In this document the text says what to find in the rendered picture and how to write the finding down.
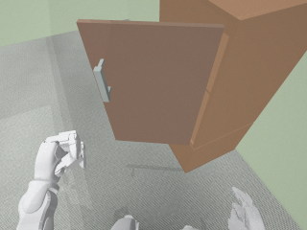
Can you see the right robot hand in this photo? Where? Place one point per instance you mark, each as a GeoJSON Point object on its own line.
{"type": "Point", "coordinates": [250, 216]}

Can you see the left robot shin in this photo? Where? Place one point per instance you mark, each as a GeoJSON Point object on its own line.
{"type": "Point", "coordinates": [128, 216]}

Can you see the robot left thigh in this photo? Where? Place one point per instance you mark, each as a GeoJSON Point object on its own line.
{"type": "Point", "coordinates": [126, 224]}

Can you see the robot left forearm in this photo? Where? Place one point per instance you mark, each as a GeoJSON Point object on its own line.
{"type": "Point", "coordinates": [37, 207]}

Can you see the handle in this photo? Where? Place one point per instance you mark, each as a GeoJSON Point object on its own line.
{"type": "Point", "coordinates": [101, 81]}

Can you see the cupboard door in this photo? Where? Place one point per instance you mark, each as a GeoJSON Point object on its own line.
{"type": "Point", "coordinates": [158, 73]}

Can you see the left robot hand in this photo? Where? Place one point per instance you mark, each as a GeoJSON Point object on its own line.
{"type": "Point", "coordinates": [65, 147]}

